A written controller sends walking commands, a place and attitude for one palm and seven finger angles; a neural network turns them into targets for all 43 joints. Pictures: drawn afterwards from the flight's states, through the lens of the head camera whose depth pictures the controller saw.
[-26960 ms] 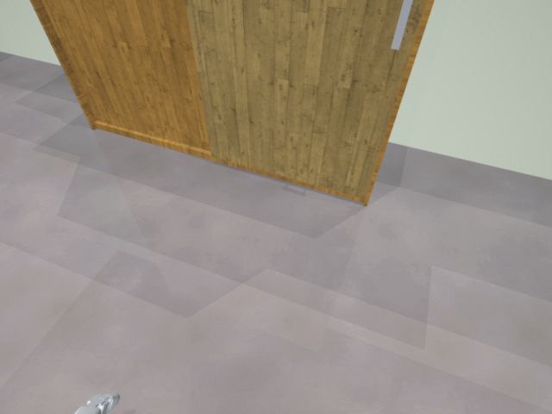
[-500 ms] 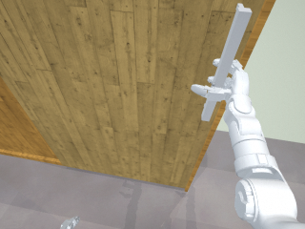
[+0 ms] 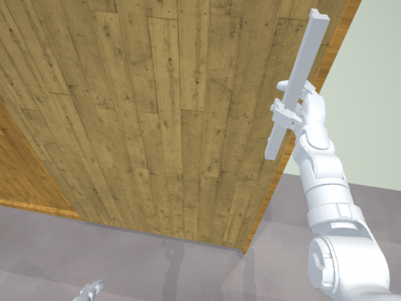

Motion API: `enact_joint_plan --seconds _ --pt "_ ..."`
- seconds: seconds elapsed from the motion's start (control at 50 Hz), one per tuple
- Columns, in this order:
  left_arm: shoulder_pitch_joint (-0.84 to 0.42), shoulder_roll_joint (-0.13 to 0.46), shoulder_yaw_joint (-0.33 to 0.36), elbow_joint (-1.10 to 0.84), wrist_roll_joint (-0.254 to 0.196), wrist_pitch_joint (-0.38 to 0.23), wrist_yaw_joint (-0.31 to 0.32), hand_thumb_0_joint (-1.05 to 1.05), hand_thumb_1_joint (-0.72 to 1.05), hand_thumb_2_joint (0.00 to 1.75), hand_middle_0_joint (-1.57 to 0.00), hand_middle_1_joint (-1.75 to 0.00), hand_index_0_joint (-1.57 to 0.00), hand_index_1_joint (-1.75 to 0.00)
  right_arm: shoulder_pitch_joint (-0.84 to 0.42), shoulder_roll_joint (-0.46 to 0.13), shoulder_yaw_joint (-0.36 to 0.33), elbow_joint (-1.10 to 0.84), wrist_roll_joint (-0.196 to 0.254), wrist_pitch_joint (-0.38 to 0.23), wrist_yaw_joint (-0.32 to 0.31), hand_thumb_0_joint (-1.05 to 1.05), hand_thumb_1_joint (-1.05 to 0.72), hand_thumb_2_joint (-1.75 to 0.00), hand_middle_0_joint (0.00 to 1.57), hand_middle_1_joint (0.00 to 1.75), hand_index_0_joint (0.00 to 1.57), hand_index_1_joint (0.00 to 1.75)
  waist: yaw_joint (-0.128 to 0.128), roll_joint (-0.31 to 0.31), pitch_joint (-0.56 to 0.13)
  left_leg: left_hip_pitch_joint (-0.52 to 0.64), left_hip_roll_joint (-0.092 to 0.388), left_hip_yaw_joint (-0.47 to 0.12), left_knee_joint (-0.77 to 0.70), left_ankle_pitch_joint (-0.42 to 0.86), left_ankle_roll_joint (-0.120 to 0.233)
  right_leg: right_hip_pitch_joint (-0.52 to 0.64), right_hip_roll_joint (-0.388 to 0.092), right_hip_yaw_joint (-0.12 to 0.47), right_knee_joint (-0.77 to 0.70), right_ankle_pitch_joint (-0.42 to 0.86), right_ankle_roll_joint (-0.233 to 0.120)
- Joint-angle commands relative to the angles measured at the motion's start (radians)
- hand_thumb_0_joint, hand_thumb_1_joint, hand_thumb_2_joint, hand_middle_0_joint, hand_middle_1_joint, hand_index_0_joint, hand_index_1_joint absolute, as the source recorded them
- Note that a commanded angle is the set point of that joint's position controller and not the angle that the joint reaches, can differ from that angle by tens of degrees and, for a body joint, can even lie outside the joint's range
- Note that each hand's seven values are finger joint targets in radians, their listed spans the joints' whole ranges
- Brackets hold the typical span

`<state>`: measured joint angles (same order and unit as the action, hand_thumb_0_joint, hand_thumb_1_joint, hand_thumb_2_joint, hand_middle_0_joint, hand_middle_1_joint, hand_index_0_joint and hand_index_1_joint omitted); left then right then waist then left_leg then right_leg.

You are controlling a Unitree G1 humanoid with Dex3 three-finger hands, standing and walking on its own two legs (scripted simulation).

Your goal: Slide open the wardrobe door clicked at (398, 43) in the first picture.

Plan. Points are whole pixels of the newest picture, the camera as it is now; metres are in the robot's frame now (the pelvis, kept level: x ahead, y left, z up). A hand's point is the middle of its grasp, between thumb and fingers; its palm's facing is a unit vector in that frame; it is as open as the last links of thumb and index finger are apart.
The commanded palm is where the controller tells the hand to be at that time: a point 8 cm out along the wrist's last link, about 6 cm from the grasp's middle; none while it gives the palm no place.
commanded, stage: grip the handle and tug to test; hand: right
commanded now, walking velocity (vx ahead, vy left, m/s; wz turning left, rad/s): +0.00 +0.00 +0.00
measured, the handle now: (288, 96) +0.50 -0.13 +0.18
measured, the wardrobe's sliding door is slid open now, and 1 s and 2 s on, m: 0.00 0.00 0.07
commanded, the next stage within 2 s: tug the door sideways, standing still in 0.60 s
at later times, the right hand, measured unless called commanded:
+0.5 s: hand (278, 112) +0.45 -0.10 +0.18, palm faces +0.10 +0.99 +0.02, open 5.8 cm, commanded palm +0.40 -0.15 +0.18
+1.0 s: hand (278, 111) +0.45 -0.10 +0.18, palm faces +0.14 +0.99 +0.01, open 5.9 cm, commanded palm +0.43 -0.12 +0.18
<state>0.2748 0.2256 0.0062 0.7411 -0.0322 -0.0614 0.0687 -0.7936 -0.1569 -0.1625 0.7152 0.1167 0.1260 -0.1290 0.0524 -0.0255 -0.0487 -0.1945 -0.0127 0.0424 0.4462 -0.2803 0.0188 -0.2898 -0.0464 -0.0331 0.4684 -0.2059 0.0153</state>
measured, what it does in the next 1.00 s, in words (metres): stands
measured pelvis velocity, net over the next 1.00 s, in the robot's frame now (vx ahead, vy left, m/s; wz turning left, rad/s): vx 0.04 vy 0.00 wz -0.04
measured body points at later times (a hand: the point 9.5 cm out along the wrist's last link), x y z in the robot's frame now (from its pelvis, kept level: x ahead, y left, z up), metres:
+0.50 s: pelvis +0.01 +0.00 +0.00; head +0.00 +0.02 +0.45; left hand +0.10 +0.26 -0.12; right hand +0.44 -0.15 +0.18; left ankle -0.03 +0.11 -0.74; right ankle +0.02 -0.13 -0.74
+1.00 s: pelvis +0.04 +0.00 +0.00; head +0.04 +0.02 +0.45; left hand +0.21 +0.24 -0.10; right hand +0.43 -0.15 +0.18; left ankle -0.03 +0.11 -0.74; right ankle +0.02 -0.13 -0.74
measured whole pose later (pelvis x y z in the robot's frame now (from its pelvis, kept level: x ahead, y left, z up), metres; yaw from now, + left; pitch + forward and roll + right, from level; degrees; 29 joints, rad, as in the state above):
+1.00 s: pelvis +0.04 +0.00 +0.00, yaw -2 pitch +2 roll +0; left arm 0.17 0.22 0.02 0.70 -0.02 0.00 0.06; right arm -0.63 -0.06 -0.08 0.35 0.11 0.34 -0.19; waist -0.01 -0.03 -0.06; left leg -0.12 0.00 0.07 0.42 -0.32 0.02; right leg -0.23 -0.03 0.00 0.45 -0.25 0.02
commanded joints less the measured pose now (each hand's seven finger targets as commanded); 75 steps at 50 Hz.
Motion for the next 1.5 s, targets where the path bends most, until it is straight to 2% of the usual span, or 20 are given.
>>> enact_joint_plan --seconds 0.0,0.02,0.12,0.14,0.3,0.34,0.44,0.5,0.52,0.54,0.6,0.68,0.72,0.8,0.9,0.98,1.08,1.2,1.42,1.48 --pt "-0.038 0.130 0.036 -0.114 -0.004 -0.043 0.013 0.00 0.90 0.90 -0.20 -0.30 -0.20 -0.30 -0.521 -0.158 -0.035 -0.202 0.010 -0.074 0.000 0.00 -0.90 -0.90 0.45 1.40 0.45 1.40 0.003 0.101 -0.261 -0.007 -0.023 -0.015 -0.062 0.320 -0.012 0.185 0.046 0.005 -0.012 0.206 -0.043" --pt "-0.036 0.135 0.038 -0.117 -0.002 -0.040 0.013 0.00 0.90 0.90 -0.20 -0.30 -0.20 -0.30 -0.489 -0.175 -0.050 -0.198 0.008 -0.078 0.002 0.00 -0.90 -0.90 0.45 1.40 0.45 1.40 -0.012 0.096 -0.270 0.011 -0.023 -0.015 -0.062 0.318 -0.010 0.181 0.047 0.005 -0.016 0.211 -0.042" --pt "-0.031 0.136 0.037 -0.116 -0.003 -0.041 0.013 0.00 0.90 0.90 -0.20 -0.30 -0.20 -0.30 -0.515 -0.191 -0.050 -0.189 0.003 -0.095 0.006 0.00 -0.90 -0.90 0.45 1.40 0.45 1.40 -0.003 0.089 -0.271 0.014 -0.019 -0.020 -0.062 0.320 -0.013 0.173 0.050 0.002 -0.014 0.199 -0.044" --pt "-0.038 0.131 0.038 -0.121 -0.005 -0.045 0.011 0.00 0.90 0.90 -0.20 -0.30 -0.20 -0.30 -0.537 -0.170 -0.032 -0.213 0.004 -0.099 0.008 0.00 -0.90 -0.90 0.45 1.40 0.45 1.40 0.002 0.062 -0.281 0.008 -0.018 -0.025 -0.060 0.334 -0.014 0.181 0.052 -0.001 -0.011 0.205 -0.046" --pt "-0.047 0.127 0.041 -0.139 -0.012 -0.050 0.005 0.00 0.90 0.90 -0.20 -0.30 -0.20 -0.30 -0.440 -0.135 -0.010 -0.271 0.012 -0.100 0.019 0.00 -0.90 -0.90 0.45 1.40 0.45 1.40 -0.018 0.074 -0.306 0.041 -0.024 -0.017 -0.051 0.385 -0.011 0.196 0.052 -0.005 -0.013 0.243 -0.045" --pt "-0.058 0.128 0.043 -0.154 -0.015 -0.050 0.003 0.00 0.90 0.90 -0.20 -0.30 -0.20 -0.30 -0.381 -0.126 -0.004 -0.315 0.013 -0.094 0.022 0.00 -0.90 -0.90 0.45 1.40 0.45 1.40 -0.035 0.060 -0.326 0.064 -0.024 -0.016 -0.047 0.412 -0.009 0.209 0.051 -0.007 -0.015 0.272 -0.045" --pt "-0.076 0.124 0.045 -0.170 -0.017 -0.048 -0.001 0.00 0.90 0.90 -0.20 -0.30 -0.20 -0.30 -0.308 -0.092 0.016 -0.415 0.018 -0.059 0.021 0.00 -0.90 -0.90 0.45 1.40 0.45 1.40 -0.044 0.053 -0.331 0.084 -0.026 -0.010 -0.047 0.460 -0.008 0.237 0.049 -0.011 -0.019 0.320 -0.045" --pt "-0.087 0.121 0.045 -0.182 -0.016 -0.043 -0.002 0.00 0.90 0.90 -0.20 -0.30 -0.20 -0.30 -0.215 -0.088 0.002 -0.481 0.025 -0.031 0.024 0.00 -0.90 -0.90 0.45 1.40 0.45 1.40 -0.063 0.078 -0.344 0.116 -0.027 -0.005 -0.040 0.537 -0.008 0.251 0.049 -0.016 -0.016 0.377 -0.045" --pt "-0.092 0.127 0.047 -0.187 -0.016 -0.037 -0.003 0.00 0.90 0.90 -0.20 -0.30 -0.20 -0.30 -0.154 -0.112 -0.019 -0.494 0.021 -0.021 0.023 0.00 -0.90 -0.90 0.45 1.40 0.45 1.40 -0.081 0.074 -0.353 0.146 -0.026 -0.004 -0.035 0.561 -0.006 0.254 0.047 -0.016 -0.020 0.406 -0.043" --pt "-0.106 0.120 0.045 -0.200 -0.018 -0.035 -0.005 0.00 0.90 0.90 -0.20 -0.30 -0.20 -0.30 -0.127 -0.073 0.011 -0.543 0.025 -0.012 0.027 0.00 -0.90 -0.90 0.45 1.40 0.45 1.40 -0.079 0.075 -0.350 0.152 -0.023 -0.001 -0.032 0.596 -0.008 0.259 0.047 -0.021 -0.020 0.430 -0.044" --pt "-0.123 0.114 0.043 -0.209 -0.018 -0.025 -0.007 0.00 0.90 0.90 -0.20 -0.30 -0.20 -0.30 -0.074 -0.059 0.018 -0.619 0.027 0.030 0.027 0.00 -0.90 -0.90 0.45 1.40 0.45 1.40 -0.082 0.068 -0.343 0.159 -0.021 0.001 -0.028 0.668 -0.012 0.281 0.046 -0.024 -0.013 0.485 -0.041" --pt "-0.147 0.114 0.040 -0.224 -0.014 -0.001 -0.006 0.00 0.90 0.90 -0.20 -0.30 -0.20 -0.30 0.009 -0.085 -0.007 -0.714 0.024 0.085 0.024 0.00 -0.90 -0.90 0.45 1.40 0.45 1.40 -0.092 0.076 -0.351 0.199 -0.010 0.001 -0.017 0.775 -0.020 0.287 0.046 -0.028 -0.008 0.539 -0.037" --pt "-0.147 0.124 0.037 -0.209 -0.009 0.017 0.004 0.00 0.90 0.90 -0.20 -0.30 -0.20 -0.30 -0.081 -0.111 -0.014 -0.697 0.021 0.114 0.020 0.00 -0.90 -0.90 0.45 1.40 0.45 1.40 -0.072 0.088 -0.318 0.188 -0.008 -0.002 -0.026 0.779 -0.024 0.280 0.051 -0.030 -0.009 0.514 -0.039" --pt "-0.134 0.111 0.038 -0.172 -0.003 0.021 0.010 0.00 0.90 0.90 -0.20 -0.30 -0.20 -0.30 -0.274 -0.025 0.057 -0.674 0.007 0.150 -0.009 0.00 -0.90 -0.90 0.45 1.40 0.45 1.40 -0.017 0.045 -0.287 0.095 -0.014 0.000 -0.026 0.733 -0.018 0.317 0.045 -0.012 0.021 0.555 -0.038" --pt "-0.118 0.104 0.042 -0.147 0.008 0.026 0.007 0.00 0.90 0.90 -0.20 -0.30 -0.20 -0.30 -0.337 0.063 0.123 -0.610 -0.005 0.153 -0.040 0.00 -0.90 -0.90 0.45 1.40 0.45 1.40 0.002 0.047 -0.325 0.067 -0.012 0.006 -0.004 0.707 -0.013 0.339 0.046 0.012 0.046 0.592 -0.036" --pt "-0.110 0.098 0.046 -0.136 0.012 0.019 0.004 0.00 0.90 0.90 -0.20 -0.30 -0.20 -0.30 -0.414 0.124 0.188 -0.576 -0.012 0.108 -0.039 0.00 -0.90 -0.90 0.45 1.40 0.45 1.40 0.023 0.077 -0.353 0.049 -0.012 0.009 0.002 0.666 -0.011 0.359 0.045 0.027 0.049 0.578 -0.039" --pt "-0.099 0.091 0.045 -0.124 0.010 0.003 -0.005 0.00 0.90 0.90 -0.20 -0.30 -0.20 -0.30 -0.507 0.180 0.248 -0.500 -0.015 0.055 -0.031 0.00 -0.90 -0.90 0.45 1.40 0.45 1.40 0.037 0.035 -0.353 -0.003 -0.018 0.006 0.001 0.587 -0.004 0.374 0.042 0.042 0.058 0.545 -0.039" --pt "-0.070 0.091 0.044 -0.097 0.007 -0.034 -0.011 0.00 0.90 0.90 -0.20 -0.30 -0.20 -0.30 -0.625 0.238 0.294 -0.391 -0.005 -0.003 -0.039 0.00 -0.90 -0.90 0.45 1.40 0.45 1.40 0.060 0.057 -0.333 -0.051 -0.028 0.015 -0.011 0.448 -0.001 0.338 0.042 0.060 0.042 0.394 -0.033" --pt "0.011 0.100 0.051 -0.024 0.016 -0.122 -0.027 0.00 0.90 0.90 -0.20 -0.30 -0.20 -0.30 -0.781 0.237 0.282 -0.231 -0.001 -0.121 -0.092 0.00 -0.90 -0.90 0.45 1.40 0.45 1.40 0.077 0.033 -0.340 -0.115 -0.041 0.018 -0.026 0.272 0.003 0.301 0.042 0.079 0.019 0.241 -0.019" --pt "0.022 0.093 0.049 -0.013 0.017 -0.146 -0.035 0.00 0.90 0.90 -0.20 -0.30 -0.20 -0.30 -0.808 0.265 0.295 -0.185 -0.002 -0.144 -0.105 0.00 -0.90 -0.90 0.45 1.40 0.45 1.40 0.086 0.025 -0.323 -0.145 -0.043 0.017 -0.024 0.234 0.002 0.279 0.045 0.073 0.017 0.194 -0.018"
